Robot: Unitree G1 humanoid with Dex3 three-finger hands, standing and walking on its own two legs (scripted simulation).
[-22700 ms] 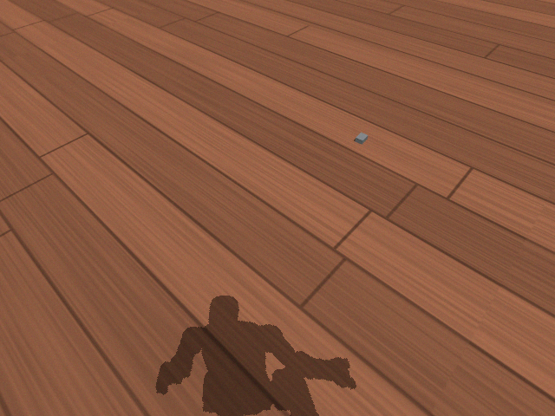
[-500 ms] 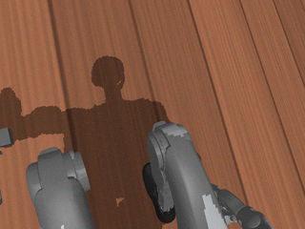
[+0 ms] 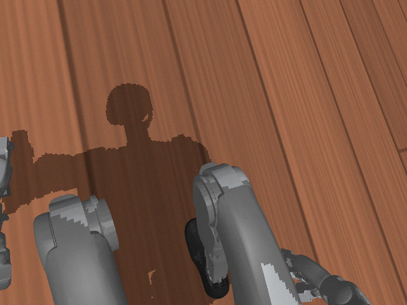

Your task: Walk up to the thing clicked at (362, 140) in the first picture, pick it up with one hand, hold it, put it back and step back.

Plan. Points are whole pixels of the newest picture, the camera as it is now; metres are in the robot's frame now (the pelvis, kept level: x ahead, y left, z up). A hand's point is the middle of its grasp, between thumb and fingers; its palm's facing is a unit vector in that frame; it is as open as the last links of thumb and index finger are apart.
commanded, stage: rest palm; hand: left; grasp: from above
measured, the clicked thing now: out of the picture +0.37 +0.33 -0.27
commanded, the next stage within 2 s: close in 0.92 s
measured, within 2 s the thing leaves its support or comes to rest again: neither
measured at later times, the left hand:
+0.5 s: hand out of the picture +0.35 +0.32 -0.25, palm faces -0.46 -0.17 -0.87, open 14.0 cm
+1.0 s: hand out of the picture +0.37 +0.34 -0.25, palm faces -0.47 -0.18 -0.87, open 13.5 cm
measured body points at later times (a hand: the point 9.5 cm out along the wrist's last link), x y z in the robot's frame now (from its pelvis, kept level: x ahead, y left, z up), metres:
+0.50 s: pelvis +0.00 +0.00 +0.00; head +0.23 +0.15 +0.36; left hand +0.37 +0.33 -0.20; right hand +0.10 -0.24 -0.07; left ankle +0.06 +0.13 -0.25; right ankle +0.11 -0.13 -0.25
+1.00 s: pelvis +0.00 +0.00 +0.00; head +0.23 +0.14 +0.35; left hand +0.39 +0.35 -0.20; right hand +0.10 -0.25 -0.06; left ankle +0.06 +0.13 -0.25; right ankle +0.11 -0.13 -0.25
